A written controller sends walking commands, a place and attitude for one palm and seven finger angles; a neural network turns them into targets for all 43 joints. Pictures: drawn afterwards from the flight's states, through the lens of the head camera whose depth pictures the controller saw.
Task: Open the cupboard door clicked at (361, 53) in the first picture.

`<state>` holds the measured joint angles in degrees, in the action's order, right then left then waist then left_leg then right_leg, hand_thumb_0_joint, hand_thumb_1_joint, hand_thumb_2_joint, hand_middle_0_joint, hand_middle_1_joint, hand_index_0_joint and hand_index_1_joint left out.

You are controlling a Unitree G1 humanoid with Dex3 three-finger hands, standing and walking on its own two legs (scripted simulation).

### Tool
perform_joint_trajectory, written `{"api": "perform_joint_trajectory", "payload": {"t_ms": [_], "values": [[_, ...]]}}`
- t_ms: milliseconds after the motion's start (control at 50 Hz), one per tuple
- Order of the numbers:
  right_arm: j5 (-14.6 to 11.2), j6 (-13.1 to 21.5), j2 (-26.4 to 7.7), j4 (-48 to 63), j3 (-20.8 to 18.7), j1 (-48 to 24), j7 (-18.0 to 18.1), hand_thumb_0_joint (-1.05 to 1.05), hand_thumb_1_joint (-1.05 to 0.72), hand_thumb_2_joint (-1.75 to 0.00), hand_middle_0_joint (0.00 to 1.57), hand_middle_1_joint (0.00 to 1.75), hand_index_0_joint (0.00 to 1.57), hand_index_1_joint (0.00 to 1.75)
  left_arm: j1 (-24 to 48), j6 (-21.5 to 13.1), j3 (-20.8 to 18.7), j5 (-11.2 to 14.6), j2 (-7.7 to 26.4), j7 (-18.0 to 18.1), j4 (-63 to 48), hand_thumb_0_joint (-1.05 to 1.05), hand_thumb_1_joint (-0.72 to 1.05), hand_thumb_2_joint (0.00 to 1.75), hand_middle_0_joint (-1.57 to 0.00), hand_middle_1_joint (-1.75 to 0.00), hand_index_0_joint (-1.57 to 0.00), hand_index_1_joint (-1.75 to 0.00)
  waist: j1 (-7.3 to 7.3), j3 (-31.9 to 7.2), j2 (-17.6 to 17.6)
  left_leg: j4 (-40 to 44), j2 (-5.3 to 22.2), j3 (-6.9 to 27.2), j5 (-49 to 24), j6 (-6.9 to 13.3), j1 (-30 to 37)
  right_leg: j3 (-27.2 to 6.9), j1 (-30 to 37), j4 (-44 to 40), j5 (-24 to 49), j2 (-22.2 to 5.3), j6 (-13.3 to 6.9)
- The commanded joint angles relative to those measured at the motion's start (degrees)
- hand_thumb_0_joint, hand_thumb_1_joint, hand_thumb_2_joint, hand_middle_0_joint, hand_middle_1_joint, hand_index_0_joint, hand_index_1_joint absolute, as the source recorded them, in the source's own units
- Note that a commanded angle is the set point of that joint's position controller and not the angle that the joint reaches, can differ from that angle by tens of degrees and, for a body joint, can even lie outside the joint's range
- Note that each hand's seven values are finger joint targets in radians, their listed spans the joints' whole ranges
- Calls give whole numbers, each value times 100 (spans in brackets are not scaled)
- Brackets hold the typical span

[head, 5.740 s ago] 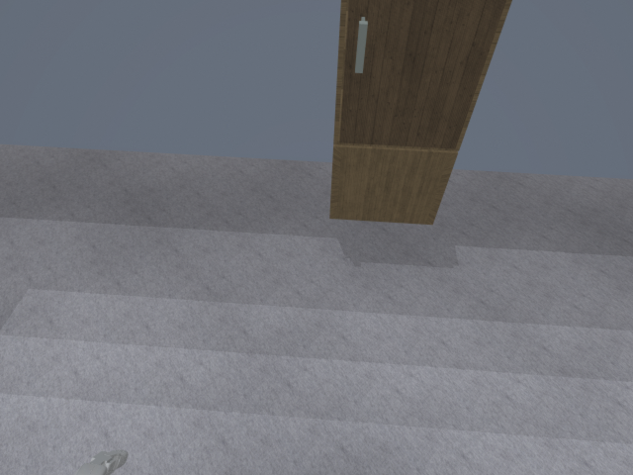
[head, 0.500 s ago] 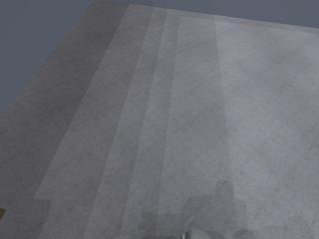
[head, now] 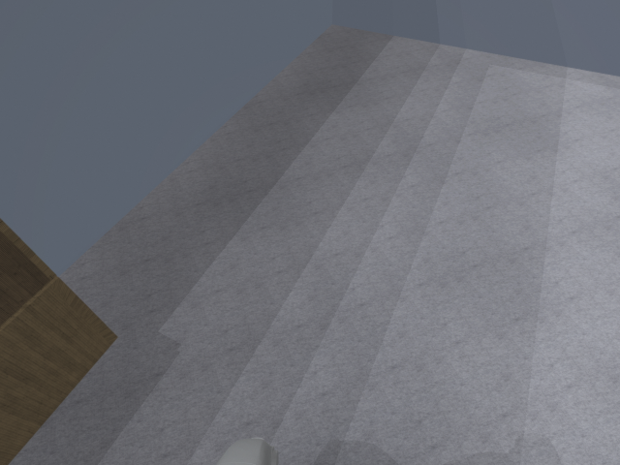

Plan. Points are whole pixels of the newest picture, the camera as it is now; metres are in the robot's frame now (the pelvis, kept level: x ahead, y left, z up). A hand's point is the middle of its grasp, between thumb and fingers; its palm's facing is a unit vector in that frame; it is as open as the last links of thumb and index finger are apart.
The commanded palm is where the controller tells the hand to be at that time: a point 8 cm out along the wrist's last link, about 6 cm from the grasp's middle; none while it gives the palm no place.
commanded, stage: turn to face it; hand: left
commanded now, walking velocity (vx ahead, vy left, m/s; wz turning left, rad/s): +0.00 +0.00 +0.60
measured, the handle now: out of the picture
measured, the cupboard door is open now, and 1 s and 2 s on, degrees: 0 0 0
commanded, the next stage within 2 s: take the last steps up to it in 1.68 s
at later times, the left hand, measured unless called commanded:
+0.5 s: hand out of the picture +0.03 +0.27 -0.16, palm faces +0.31 -0.91 -0.27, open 7.4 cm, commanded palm none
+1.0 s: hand out of the picture -0.10 +0.20 -0.16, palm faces +0.58 -0.77 -0.27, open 7.4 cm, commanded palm none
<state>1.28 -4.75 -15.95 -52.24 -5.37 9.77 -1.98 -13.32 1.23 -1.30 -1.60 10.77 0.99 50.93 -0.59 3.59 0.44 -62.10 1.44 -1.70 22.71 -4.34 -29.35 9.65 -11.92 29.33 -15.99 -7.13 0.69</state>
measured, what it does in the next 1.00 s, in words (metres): steps on the spot, turning left: left foot, then right foot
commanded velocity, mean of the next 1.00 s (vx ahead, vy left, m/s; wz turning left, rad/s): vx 0.00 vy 0.00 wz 0.60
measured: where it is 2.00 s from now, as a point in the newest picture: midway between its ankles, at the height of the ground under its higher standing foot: outside the picture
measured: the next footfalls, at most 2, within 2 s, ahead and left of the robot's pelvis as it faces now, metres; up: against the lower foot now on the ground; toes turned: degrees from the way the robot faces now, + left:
left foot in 0.18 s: +0.02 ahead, +0.15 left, +0.00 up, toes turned +13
right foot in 0.62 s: +0.08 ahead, -0.09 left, +0.00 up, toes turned +20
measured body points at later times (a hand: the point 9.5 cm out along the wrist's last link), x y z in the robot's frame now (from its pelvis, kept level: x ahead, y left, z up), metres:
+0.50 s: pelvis -0.01 +0.03 +0.00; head +0.02 +0.05 +0.45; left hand +0.01 +0.32 -0.14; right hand +0.13 -0.19 -0.14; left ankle -0.02 +0.14 -0.74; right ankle +0.03 -0.12 -0.69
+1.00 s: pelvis -0.03 +0.00 +0.00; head +0.00 +0.02 +0.45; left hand -0.13 +0.24 -0.14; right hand +0.20 -0.17 -0.14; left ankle -0.11 +0.11 -0.70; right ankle +0.04 -0.10 -0.74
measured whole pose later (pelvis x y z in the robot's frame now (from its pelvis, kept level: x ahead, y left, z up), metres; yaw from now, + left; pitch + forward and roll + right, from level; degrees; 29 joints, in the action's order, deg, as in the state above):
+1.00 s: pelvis -0.03 +0.00 +0.00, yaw +37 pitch -1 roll +2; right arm 0.8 -4.7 -15.6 -53.8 -4.3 9.5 -1.8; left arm -13.8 1.4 -2.0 -1.8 12.6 0.8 51.5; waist 0.5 5.3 -1.1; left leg -46.4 2.2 -3.6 25.5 -4.1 -20.8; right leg 13.4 -12.5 31.3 -16.9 -9.8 1.1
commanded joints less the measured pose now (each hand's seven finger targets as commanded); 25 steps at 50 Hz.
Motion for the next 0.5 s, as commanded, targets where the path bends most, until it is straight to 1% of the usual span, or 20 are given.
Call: {"api": "perform_joint_trajectory", "payload": {"t_ms": [0,40,60,80,100,120,140,160,180,200,220,240,260,280,300,360,380,400,440,480], "values": [[-35,146,-236,610,2,-687,-35,0,-90,-90,20,30,20,30,-246,-131,-396,-30,1404,84,-331,0,90,90,-20,-30,-20,-30,315,-261,-1154,950,71,-295,253,-2,11,-710,496,-925,1867,-1416,-738],[-71,203,-221,635,37,-673,-25,0,-90,-90,20,30,20,30,-249,-116,-445,-43,1489,80,-290,0,90,90,-20,-30,-20,-30,352,-412,-1335,1615,66,-407,406,62,354,-628,639,-673,2247,-1541,-761],[-69,234,-201,607,55,-567,-13,0,-90,-90,20,30,20,30,-258,-102,-461,-40,1514,71,-278,0,90,90,-20,-30,-20,-30,334,-564,-1319,1995,3,-504,303,91,526,-529,766,-477,2505,-1497,-706],[-68,266,-225,578,53,-372,0,0,-90,-90,20,30,20,30,-218,-87,-477,-25,1540,63,-261,0,90,90,-20,-30,-20,-30,249,-691,-1342,2494,-31,-592,25,116,770,-365,833,-218,2623,-1456,-581],[-53,302,-307,525,33,-191,10,0,-90,-90,20,30,20,30,-206,-66,-492,11,1507,48,-240,0,90,90,-20,-30,-20,-30,157,-785,-1232,3167,-46,-616,-516,163,1223,-126,692,152,2531,-1353,-367],[-44,351,-567,447,-30,121,9,0,-90,-90,20,30,20,30,-206,-34,-488,66,1419,29,-271,0,90,90,-20,-30,-20,-30,-35,-975,-667,3863,109,-353,-1377,269,2152,29,65,863,2051,-1224,-91],[-10,409,-1227,460,-188,429,37,0,-90,-90,20,30,20,30,-224,-12,-450,99,1065,-12,-437,0,90,90,-20,-30,-20,-30,-219,-1219,1113,4165,1479,1456,-3021,823,3308,216,-1482,2187,-136,-528,358],[-51,380,-1599,332,-276,876,78,0,-90,-90,20,30,20,30,155,3,-327,59,823,-17,-701,0,90,90,-20,-30,-20,-30,-446,-1171,1808,4019,2381,2282,-4929,1521,3402,-184,-2401,3109,-2329,-142,523],[-46,401,-1407,172,-250,1051,148,0,-90,-90,20,30,20,30,459,70,-343,33,912,44,-676,0,90,90,-20,-30,-20,-30,-535,-1243,1467,3968,2204,2103,-4418,1582,3122,-710,-2389,3601,-2056,-147,450],[-18,401,-1276,236,-221,775,213,0,-90,-90,20,30,20,30,631,58,-383,69,837,36,-630,0,90,90,-20,-30,-20,-30,-448,-926,1472,4031,1927,1986,-3822,1545,2701,-829,-2477,3824,-1691,-120,451],[-3,403,-1068,325,-156,385,228,0,-90,-90,20,30,20,30,624,56,-401,76,880,0,-534,0,90,90,-20,-30,-20,-30,-293,-615,1228,4132,1642,1729,-3434,1436,2259,-912,-2371,3862,-1252,-127,456],[-2,421,-930,417,-94,70,224,0,-90,-90,20,30,20,30,474,50,-420,65,896,-43,-432,0,90,90,-20,-30,-20,-30,-107,-539,970,4191,1393,1473,-3112,1280,2012,-889,-2172,3835,-885,-107,465],[-4,439,-873,458,-69,-25,224,0,-90,-90,20,30,20,30,337,56,-423,58,886,-57,-355,0,90,90,-20,-30,-20,-30,-45,-564,843,4229,1236,1374,-3041,1224,1970,-876,-2055,3759,-719,-45,482],[-11,450,-863,461,-64,-28,228,0,-90,-90,20,30,20,30,280,68,-424,61,888,-57,-320,0,90,90,-20,-30,-20,-30,-25,-574,755,4282,1182,1353,-2971,1225,1981,-881,-1984,3660,-625,-7,500],[-16,446,-873,454,-74,-43,225,0,-90,-90,20,30,20,30,221,75,-418,65,870,-51,-315,0,90,90,-20,-30,-20,-30,-2,-625,770,4291,1153,1323,-2833,1254,2028,-887,-1934,3461,-601,31,521],[-9,420,-868,401,-99,136,220,0,-90,-90,20,30,20,30,406,72,-400,71,850,-34,-400,0,90,90,-20,-30,-20,-30,-114,-624,714,4337,1137,1648,-2558,1356,2123,-915,-1855,2933,-674,161,525],[-1,410,-892,382,-115,187,216,0,-90,-90,20,30,20,30,455,66,-388,78,838,-23,-443,0,90,90,-20,-30,-20,-30,-135,-674,677,4304,1163,1780,-2577,1403,2246,-927,-1875,2749,-737,199,526],[1,401,-901,360,-131,251,214,0,-90,-90,20,30,20,30,555,56,-384,84,821,-17,-494,0,90,90,-20,-30,-20,-30,-187,-674,770,4270,1149,1868,-2613,1415,2272,-938,-1829,2579,-797,241,519],[11,378,-907,342,-147,285,209,0,-90,-90,20,30,20,30,630,37,-363,95,816,-3,-563,0,90,90,-20,-30,-20,-30,-195,-690,854,4172,1136,2064,-2779,1449,2281,-953,-1673,2183,-895,340,496],[22,352,-914,365,-167,248,203,0,-90,-90,20,30,20,30,594,15,-343,119,766,18,-592,0,90,90,-20,-30,-20,-30,-171,-705,910,4060,1058,2194,-2993,1428,2056,-935,-1263,1705,-920,456,441]]}}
